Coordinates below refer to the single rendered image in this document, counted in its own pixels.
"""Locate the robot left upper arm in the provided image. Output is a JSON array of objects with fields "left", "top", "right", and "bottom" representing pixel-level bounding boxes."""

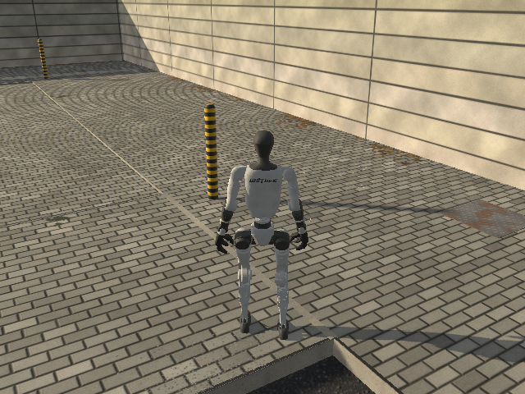
[{"left": 225, "top": 166, "right": 246, "bottom": 212}]

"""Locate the humanoid robot head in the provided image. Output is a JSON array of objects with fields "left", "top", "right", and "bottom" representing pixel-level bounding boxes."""
[{"left": 249, "top": 131, "right": 277, "bottom": 171}]

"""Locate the robot left foot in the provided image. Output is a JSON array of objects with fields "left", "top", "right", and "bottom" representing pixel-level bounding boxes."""
[{"left": 240, "top": 313, "right": 251, "bottom": 333}]

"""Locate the robot left hand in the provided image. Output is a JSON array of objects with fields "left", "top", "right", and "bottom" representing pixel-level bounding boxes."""
[{"left": 215, "top": 233, "right": 234, "bottom": 254}]

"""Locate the left robot forearm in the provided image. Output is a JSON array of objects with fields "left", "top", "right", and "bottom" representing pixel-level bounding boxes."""
[{"left": 217, "top": 200, "right": 233, "bottom": 236}]

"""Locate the robot right hand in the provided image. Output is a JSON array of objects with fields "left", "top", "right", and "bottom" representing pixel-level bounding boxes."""
[{"left": 290, "top": 231, "right": 308, "bottom": 250}]

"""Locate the robot right upper arm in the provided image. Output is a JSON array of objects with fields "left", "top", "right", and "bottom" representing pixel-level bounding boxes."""
[{"left": 281, "top": 166, "right": 301, "bottom": 212}]

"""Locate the right robot forearm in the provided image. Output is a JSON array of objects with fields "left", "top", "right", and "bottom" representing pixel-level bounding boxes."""
[{"left": 292, "top": 199, "right": 307, "bottom": 234}]

